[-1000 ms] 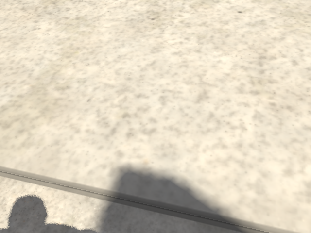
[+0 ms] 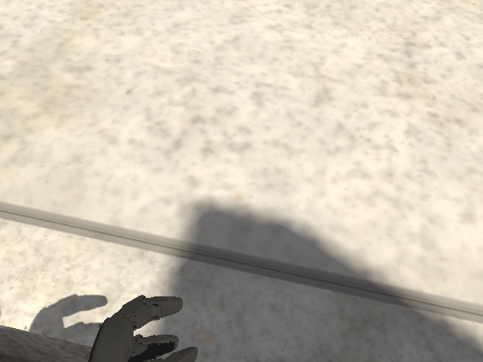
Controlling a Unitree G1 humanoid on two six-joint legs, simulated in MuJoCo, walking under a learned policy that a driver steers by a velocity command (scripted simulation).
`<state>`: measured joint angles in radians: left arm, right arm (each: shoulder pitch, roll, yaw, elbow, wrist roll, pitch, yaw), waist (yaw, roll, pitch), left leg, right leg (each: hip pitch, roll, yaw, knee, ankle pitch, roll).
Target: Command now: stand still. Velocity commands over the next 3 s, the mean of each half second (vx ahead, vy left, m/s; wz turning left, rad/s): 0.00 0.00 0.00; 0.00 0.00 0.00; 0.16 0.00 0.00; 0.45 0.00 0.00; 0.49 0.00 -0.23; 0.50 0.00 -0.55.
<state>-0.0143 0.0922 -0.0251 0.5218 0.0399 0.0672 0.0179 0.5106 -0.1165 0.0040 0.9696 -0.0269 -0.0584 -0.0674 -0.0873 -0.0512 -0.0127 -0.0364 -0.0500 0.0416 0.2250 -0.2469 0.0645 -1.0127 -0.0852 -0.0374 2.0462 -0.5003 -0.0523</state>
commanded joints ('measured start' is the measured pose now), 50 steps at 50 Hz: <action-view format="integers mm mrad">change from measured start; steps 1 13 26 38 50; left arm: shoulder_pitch -88 101 80 87 97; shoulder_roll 19 174 180 31 -62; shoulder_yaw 7 70 86 49 -35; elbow -104 142 237 9 -2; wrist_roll -2 0 -6 -42 -97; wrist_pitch -15 1 -126 -53 -39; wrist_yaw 14 84 61 57 39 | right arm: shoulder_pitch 50 -166 -129 15 207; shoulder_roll -169 -145 -87 -169 -186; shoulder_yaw -47 -77 -46 -19 -37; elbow -41 -180 -236 -54 -1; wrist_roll -21 -18 -8 -56 41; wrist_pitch -3 67 110 -5 67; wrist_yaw -10 113 53 47 -21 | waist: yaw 14 102 0 90 42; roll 165 -150 -73 190 221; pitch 3 -154 -6 31 -155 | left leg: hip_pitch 251 -415 -636 270 54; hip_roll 311 1 42 375 291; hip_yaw -229 -197 -125 -45 0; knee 21 1198 1297 120 -2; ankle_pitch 782 0 92 1662 1605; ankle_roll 222 4 -22 149 94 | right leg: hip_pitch -269 406 380 -163 438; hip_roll -20 -81 -158 190 220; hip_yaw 19 684 427 16 -189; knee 40 -1446 -1198 186 -620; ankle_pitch -28 -304 6 -225 -355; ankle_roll -14 -316 -177 6 -97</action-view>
